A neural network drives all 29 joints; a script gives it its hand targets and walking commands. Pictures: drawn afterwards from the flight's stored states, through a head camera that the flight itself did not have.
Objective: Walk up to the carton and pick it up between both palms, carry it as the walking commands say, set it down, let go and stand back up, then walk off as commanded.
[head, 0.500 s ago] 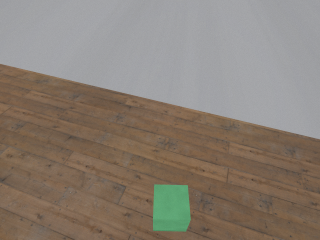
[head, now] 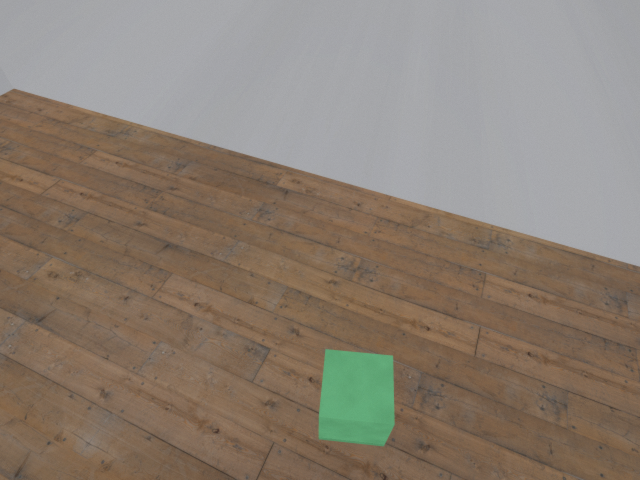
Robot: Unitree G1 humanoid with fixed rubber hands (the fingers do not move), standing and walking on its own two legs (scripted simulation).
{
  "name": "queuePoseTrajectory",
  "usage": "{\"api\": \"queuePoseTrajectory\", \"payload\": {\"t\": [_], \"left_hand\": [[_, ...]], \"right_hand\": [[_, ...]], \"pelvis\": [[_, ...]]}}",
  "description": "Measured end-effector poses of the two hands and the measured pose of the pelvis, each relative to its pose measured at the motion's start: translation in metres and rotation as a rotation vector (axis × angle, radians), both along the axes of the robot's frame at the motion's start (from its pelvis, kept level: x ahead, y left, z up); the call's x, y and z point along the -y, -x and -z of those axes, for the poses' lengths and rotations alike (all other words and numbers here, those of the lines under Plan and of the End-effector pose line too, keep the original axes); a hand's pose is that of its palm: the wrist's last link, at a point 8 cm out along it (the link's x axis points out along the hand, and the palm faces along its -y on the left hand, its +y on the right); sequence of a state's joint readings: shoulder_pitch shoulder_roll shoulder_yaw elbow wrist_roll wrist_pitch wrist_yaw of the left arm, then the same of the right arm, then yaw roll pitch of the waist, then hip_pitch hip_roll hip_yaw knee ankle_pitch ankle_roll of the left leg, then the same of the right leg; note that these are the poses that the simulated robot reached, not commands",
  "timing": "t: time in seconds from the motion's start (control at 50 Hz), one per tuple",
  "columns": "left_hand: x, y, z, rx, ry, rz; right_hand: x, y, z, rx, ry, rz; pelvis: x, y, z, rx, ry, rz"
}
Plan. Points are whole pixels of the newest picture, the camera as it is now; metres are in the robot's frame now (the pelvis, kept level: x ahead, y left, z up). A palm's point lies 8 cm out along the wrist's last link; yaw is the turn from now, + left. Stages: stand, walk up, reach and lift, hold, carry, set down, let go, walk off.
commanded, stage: stand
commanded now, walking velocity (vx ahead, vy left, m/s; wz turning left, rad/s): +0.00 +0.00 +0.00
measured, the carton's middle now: (355, 398) +0.46 -0.09 -0.66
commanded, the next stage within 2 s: walk off in 0.34 s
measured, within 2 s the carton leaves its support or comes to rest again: neither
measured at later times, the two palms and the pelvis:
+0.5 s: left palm out of the picture -0.01 +0.29 -0.13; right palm out of the picture +0.06 -0.20 -0.12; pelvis -0.01 +0.03 +0.01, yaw +2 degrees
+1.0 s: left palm out of the picture +0.05 +0.40 -0.14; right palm out of the picture -0.04 -0.16 -0.11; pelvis -0.02 +0.12 +0.00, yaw -10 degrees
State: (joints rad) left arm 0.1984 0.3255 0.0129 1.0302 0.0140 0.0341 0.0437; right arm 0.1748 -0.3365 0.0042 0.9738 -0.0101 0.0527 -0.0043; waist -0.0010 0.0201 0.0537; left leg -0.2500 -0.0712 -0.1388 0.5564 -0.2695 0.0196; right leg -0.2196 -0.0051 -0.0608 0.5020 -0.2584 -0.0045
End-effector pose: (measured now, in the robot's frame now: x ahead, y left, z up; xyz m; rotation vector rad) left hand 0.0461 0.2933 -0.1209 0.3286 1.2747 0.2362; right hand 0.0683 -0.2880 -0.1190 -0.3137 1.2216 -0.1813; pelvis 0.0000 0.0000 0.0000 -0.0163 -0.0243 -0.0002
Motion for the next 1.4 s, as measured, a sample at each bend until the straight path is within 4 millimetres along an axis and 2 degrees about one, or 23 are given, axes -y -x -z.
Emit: {"api": "queuePoseTrajectory", "payload": {"t": [0.08, 0.18, 0.24, 0.32, 0.4, 0.56, 0.68, 0.74, 0.82, 0.88, 0.92, 0.96, 1.04, 1.14, 1.26, 1.32, 1.4], "left_hand": [[0.003, 0.023, 0.004, -0.022, 0.019, -0.038], [0.007, 0.031, 0.016, -0.021, 0.084, -0.048], [0.005, 0.032, 0.025, -0.013, 0.127, -0.058], [0.004, 0.036, 0.020, -0.009, 0.146, -0.061], [0.003, 0.044, 0.017, -0.021, 0.134, -0.063], [0.011, 0.062, 0.008, -0.049, 0.126, -0.076], [0.013, 0.064, 0.011, -0.046, 0.141, -0.066], [0.003, 0.061, 0.013, -0.046, 0.128, -0.052], [-0.028, 0.059, 0.015, -0.070, 0.095, -0.026], [-0.059, 0.050, 0.019, -0.087, 0.074, -0.001], [-0.080, 0.037, 0.024, -0.085, 0.066, 0.024], [-0.095, 0.017, 0.022, -0.074, 0.051, 0.070], [-0.109, -0.033, 0.007, -0.007, 0.043, 0.175], [-0.106, -0.085, -0.002, 0.078, 0.058, 0.288], [-0.070, -0.128, -0.001, 0.164, 0.104, 0.419], [-0.062, -0.132, -0.003, 0.194, 0.121, 0.445], [-0.088, -0.117, -0.013, 0.120, 0.089, 0.438]], "right_hand": [[-0.007, -0.010, -0.006, 0.011, 0.009, -0.037], [-0.029, -0.015, -0.011, 0.037, 0.005, -0.056], [-0.046, -0.009, -0.009, 0.036, 0.005, -0.060], [-0.067, 0.000, -0.008, 0.027, -0.025, -0.059], [-0.079, 0.004, 0.001, 0.025, -0.065, -0.051], [-0.082, 0.015, 0.005, 0.021, -0.103, -0.022], [-0.069, 0.044, 0.006, -0.061, -0.049, 0.022], [-0.063, 0.060, 0.006, -0.098, -0.011, 0.051], [-0.067, 0.074, -0.003, -0.107, 0.027, 0.100], [-0.083, 0.082, -0.010, -0.085, 0.043, 0.139], [-0.096, 0.090, -0.009, -0.071, 0.059, 0.164], [-0.113, 0.102, -0.010, -0.075, 0.053, 0.196], [-0.153, 0.115, -0.007, -0.055, 0.000, 0.265], [-0.197, 0.117, 0.010, -0.015, -0.068, 0.321], [-0.228, 0.133, 0.041, 0.002, -0.130, 0.412], [-0.238, 0.143, 0.047, -0.021, -0.150, 0.446], [-0.239, 0.140, 0.022, 0.008, -0.143, 0.477]], "pelvis": [[-0.002, 0.003, -0.002, 0.001, -0.014, -0.017], [-0.015, 0.006, -0.002, -0.001, -0.006, -0.039], [-0.025, 0.009, 0.002, 0.008, -0.005, -0.043], [-0.032, 0.010, -0.004, 0.006, -0.003, -0.039], [-0.033, 0.011, -0.003, 0.005, -0.026, -0.032], [-0.034, 0.011, -0.009, 0.020, -0.009, -0.041], [-0.037, 0.015, -0.007, 0.010, -0.011, -0.013], [-0.044, 0.017, -0.005, -0.005, -0.009, 0.014], [-0.062, 0.020, -0.003, -0.031, -0.027, 0.063], [-0.083, 0.021, -0.002, -0.047, -0.039, 0.092], [-0.099, 0.022, 0.004, -0.053, -0.029, 0.104], [-0.113, 0.024, 0.002, -0.046, -0.024, 0.137], [-0.134, 0.022, -0.004, -0.049, -0.008, 0.202], [-0.154, 0.020, 0.000, -0.047, -0.031, 0.283], [-0.172, 0.015, 0.015, -0.027, -0.055, 0.368], [-0.179, 0.013, 0.016, -0.013, -0.041, 0.396], [-0.189, 0.012, -0.001, -0.002, -0.082, 0.455]]}}
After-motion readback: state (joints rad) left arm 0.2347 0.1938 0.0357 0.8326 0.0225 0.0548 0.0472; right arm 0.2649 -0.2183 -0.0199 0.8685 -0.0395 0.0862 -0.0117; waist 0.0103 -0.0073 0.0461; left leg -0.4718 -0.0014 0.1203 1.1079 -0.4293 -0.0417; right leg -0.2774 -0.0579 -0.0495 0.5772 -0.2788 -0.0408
